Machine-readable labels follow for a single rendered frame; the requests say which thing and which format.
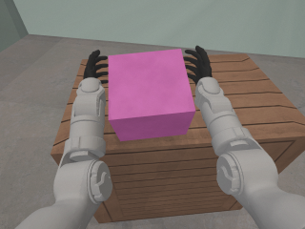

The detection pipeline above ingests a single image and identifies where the pedestal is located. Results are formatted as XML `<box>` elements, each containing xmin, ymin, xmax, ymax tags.
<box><xmin>51</xmin><ymin>53</ymin><xmax>305</xmax><ymax>224</ymax></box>

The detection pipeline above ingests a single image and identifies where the right robot upper arm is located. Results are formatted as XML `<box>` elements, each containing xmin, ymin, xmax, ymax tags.
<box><xmin>216</xmin><ymin>149</ymin><xmax>305</xmax><ymax>229</ymax></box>

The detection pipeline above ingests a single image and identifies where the carton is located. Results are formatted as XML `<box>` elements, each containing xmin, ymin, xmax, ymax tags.
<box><xmin>108</xmin><ymin>49</ymin><xmax>196</xmax><ymax>141</ymax></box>

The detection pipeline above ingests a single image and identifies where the left robot forearm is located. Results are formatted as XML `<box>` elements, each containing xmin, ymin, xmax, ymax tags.
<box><xmin>53</xmin><ymin>77</ymin><xmax>107</xmax><ymax>196</ymax></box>

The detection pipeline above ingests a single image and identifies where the robot right hand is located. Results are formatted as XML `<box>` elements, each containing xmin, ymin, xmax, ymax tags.
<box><xmin>183</xmin><ymin>46</ymin><xmax>213</xmax><ymax>86</ymax></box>

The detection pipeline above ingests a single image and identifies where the robot left hand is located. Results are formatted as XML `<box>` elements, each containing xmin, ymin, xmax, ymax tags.
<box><xmin>83</xmin><ymin>50</ymin><xmax>109</xmax><ymax>84</ymax></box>

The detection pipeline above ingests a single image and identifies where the right robot forearm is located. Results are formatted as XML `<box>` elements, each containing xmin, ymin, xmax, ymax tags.
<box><xmin>194</xmin><ymin>76</ymin><xmax>278</xmax><ymax>182</ymax></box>

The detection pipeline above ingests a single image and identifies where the left robot upper arm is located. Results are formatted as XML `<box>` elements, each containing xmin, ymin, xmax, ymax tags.
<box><xmin>14</xmin><ymin>159</ymin><xmax>112</xmax><ymax>229</ymax></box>

